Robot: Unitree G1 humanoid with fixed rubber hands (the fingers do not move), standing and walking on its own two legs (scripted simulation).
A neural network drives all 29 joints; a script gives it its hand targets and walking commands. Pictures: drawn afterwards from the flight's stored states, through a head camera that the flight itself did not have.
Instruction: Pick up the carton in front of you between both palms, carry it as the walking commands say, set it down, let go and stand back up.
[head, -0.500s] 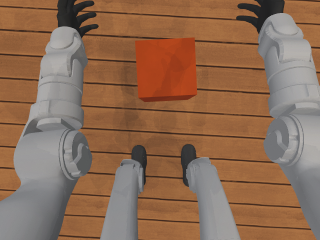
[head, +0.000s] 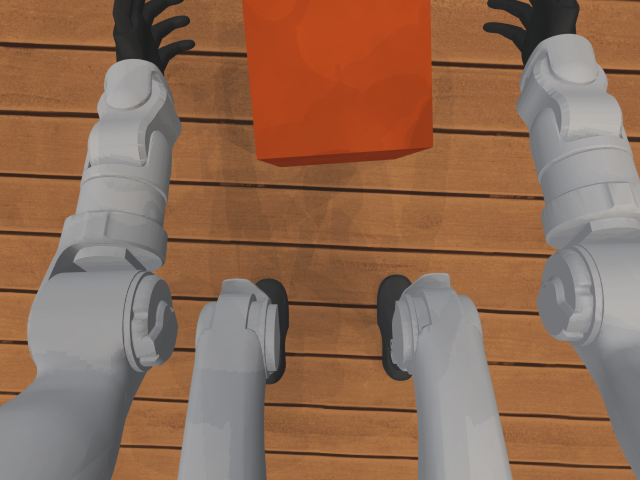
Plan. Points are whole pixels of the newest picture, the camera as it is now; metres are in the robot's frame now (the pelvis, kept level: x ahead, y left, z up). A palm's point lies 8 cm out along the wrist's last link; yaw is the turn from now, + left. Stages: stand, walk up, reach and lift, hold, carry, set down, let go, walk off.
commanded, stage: reach and lift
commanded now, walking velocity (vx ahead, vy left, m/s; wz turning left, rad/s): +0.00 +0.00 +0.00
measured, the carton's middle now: (336, 89) +0.54 -0.02 -0.35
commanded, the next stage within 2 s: none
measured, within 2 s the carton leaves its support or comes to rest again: leaves its support in 1.28 s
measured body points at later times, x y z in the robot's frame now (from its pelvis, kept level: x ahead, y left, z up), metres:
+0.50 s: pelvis -0.02 +0.00 -0.11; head +0.37 -0.01 +0.11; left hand +0.55 +0.17 -0.30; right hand +0.56 -0.20 -0.30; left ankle +0.09 +0.13 -0.44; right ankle +0.08 -0.13 -0.44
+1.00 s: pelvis -0.03 +0.00 -0.11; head +0.36 -0.02 +0.12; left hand +0.55 +0.14 -0.29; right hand +0.56 -0.17 -0.29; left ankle +0.09 +0.13 -0.44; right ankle +0.08 -0.13 -0.44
